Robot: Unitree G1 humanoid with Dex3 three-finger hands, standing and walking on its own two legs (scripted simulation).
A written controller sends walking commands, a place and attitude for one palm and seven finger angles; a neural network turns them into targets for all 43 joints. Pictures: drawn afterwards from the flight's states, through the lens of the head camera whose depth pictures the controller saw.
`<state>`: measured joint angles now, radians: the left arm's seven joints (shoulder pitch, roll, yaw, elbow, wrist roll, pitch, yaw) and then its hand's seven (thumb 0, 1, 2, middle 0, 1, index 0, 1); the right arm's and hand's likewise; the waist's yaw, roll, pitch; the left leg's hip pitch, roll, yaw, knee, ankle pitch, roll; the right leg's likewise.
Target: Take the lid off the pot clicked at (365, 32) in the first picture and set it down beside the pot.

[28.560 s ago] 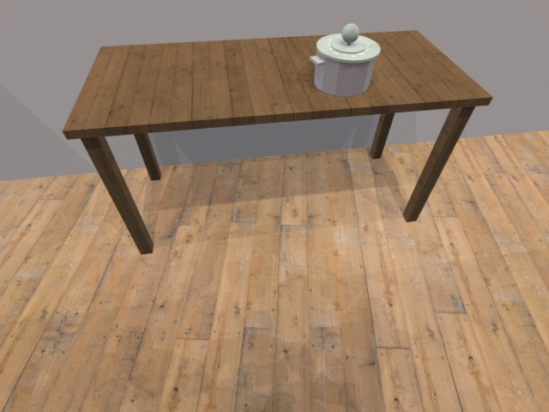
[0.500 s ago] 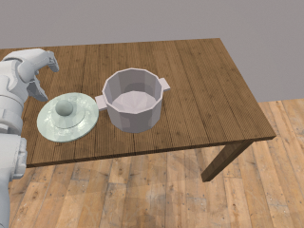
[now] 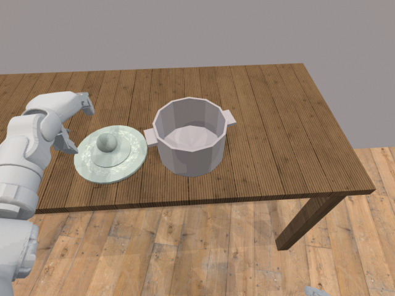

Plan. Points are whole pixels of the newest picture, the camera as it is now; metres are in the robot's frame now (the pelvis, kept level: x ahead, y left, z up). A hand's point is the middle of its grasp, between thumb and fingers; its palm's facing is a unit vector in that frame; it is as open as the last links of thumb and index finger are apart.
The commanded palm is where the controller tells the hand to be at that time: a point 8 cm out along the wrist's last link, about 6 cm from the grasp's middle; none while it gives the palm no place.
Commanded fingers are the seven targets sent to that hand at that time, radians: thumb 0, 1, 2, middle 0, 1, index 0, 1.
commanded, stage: draw the hand back to the body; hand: left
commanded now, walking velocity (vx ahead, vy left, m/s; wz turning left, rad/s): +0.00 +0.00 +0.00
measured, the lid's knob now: (107, 142) +0.50 +0.26 -0.04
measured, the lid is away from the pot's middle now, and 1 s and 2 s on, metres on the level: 0.23 0.23 0.23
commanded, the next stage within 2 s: step back with the hand held close in 1.82 s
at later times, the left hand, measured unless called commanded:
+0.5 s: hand (90, 126) +0.39 +0.21 +0.15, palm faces +0.30 -0.90 -0.30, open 10.2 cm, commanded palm +0.33 +0.25 +0.17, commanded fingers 0.00 0.41 0.73 -0.27 -0.63 -0.27 -0.63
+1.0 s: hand (84, 168) +0.29 +0.19 +0.16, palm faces +0.38 -0.88 -0.28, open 7.9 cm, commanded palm +0.24 +0.23 +0.17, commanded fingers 0.00 0.90 0.90 -0.20 -0.30 -0.20 -0.30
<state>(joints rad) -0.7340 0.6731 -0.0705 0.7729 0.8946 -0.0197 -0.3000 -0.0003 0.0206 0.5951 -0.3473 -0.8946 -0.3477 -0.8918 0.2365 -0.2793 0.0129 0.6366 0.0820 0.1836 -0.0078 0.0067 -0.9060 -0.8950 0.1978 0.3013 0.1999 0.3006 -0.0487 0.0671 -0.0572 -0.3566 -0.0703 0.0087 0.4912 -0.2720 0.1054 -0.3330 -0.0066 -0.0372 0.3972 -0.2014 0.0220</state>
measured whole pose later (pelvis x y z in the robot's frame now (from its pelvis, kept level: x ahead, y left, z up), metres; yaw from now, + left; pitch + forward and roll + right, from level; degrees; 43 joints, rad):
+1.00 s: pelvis +0.00 -0.07 +0.00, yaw +0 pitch -3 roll -1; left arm 0.01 0.36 0.28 0.01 -0.09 -0.07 0.09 0.01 0.75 0.85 -0.23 -0.40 -0.23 -0.39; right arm 0.15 -0.26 0.04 0.64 0.05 -0.05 -0.04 0.01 -0.91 -0.90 0.20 0.30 0.20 0.30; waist 0.02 0.07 0.03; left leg -0.11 0.00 -0.02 0.44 -0.28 0.01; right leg -0.10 0.06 -0.06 0.38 -0.23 -0.06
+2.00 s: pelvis +0.00 -0.03 +0.00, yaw -1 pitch -3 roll -2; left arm 0.52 0.37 0.32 -0.50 -0.08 -0.13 0.09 0.02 0.89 0.90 -0.21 -0.30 -0.21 -0.30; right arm 0.17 -0.22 0.05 0.60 0.02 -0.10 -0.05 0.01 -0.90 -0.90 0.20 0.30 0.20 0.30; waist 0.06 0.05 0.01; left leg -0.12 -0.03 0.01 0.46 -0.29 0.06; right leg -0.11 0.03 -0.03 0.38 -0.22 -0.01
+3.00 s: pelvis -0.10 -0.01 -0.01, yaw -4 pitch +3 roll -3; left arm 0.60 0.45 0.45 -0.65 -0.04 -0.26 0.13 0.01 0.89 0.90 -0.21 -0.30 -0.21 -0.30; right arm 0.19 -0.17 0.00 0.55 0.01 -0.12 -0.03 0.01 -0.90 -0.90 0.20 0.30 0.20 0.30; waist 0.01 -0.02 0.02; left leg -0.46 0.01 0.07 0.60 -0.19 0.08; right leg -0.24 -0.03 -0.01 0.57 -0.37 0.01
